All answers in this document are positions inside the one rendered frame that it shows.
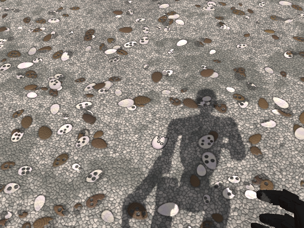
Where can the robot right hand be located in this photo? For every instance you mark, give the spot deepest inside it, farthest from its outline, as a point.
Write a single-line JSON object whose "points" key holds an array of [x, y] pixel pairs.
{"points": [[286, 200]]}

